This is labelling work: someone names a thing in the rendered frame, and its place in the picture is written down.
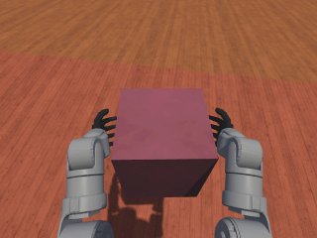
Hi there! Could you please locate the right robot forearm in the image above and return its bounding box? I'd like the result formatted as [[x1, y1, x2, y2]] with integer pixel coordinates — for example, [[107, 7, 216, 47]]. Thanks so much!
[[217, 128, 272, 238]]

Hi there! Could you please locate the robot left upper arm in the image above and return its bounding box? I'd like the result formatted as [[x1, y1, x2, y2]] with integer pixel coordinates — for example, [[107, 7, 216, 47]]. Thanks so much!
[[58, 220, 114, 238]]

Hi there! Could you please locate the left robot hand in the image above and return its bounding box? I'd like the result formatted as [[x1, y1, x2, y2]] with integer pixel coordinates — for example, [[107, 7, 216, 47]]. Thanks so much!
[[92, 108, 117, 147]]

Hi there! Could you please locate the left robot forearm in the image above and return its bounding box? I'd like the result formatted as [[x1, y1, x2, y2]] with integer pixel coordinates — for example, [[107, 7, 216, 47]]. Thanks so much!
[[56, 128, 111, 238]]

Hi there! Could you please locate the carton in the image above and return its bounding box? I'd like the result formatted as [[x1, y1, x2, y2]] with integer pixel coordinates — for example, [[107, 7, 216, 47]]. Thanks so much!
[[111, 88, 219, 198]]

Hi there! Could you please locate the robot right upper arm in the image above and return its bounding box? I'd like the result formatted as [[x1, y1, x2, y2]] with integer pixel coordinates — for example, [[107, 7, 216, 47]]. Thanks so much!
[[214, 216, 271, 238]]

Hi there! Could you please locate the right robot hand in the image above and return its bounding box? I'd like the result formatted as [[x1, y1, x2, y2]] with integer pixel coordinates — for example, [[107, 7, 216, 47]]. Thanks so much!
[[208, 107, 234, 147]]

